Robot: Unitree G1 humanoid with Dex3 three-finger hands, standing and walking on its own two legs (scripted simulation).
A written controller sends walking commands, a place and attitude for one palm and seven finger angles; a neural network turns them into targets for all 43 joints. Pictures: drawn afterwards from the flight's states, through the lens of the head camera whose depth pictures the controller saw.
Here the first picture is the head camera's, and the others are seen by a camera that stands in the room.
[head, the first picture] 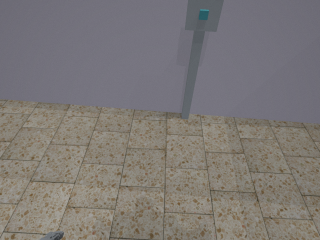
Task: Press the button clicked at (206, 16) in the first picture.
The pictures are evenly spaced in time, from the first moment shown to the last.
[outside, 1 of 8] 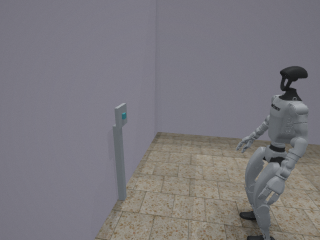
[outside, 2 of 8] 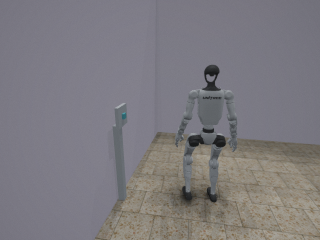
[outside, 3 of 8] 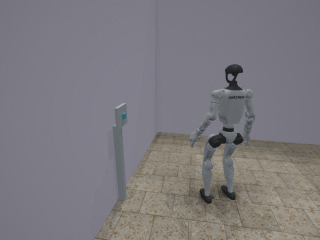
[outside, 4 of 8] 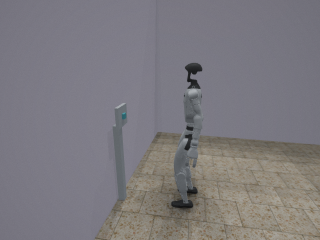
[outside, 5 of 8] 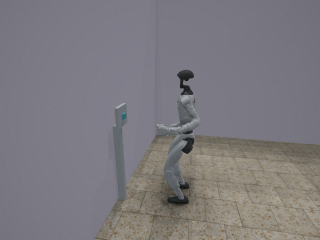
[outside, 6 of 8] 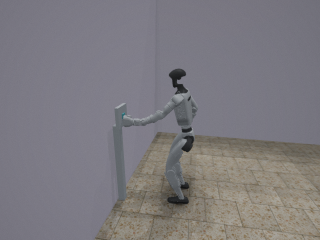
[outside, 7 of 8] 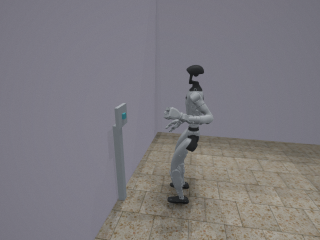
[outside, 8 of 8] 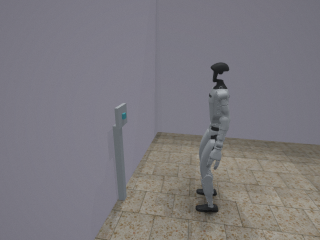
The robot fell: no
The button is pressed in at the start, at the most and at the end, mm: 0 9 0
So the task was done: yes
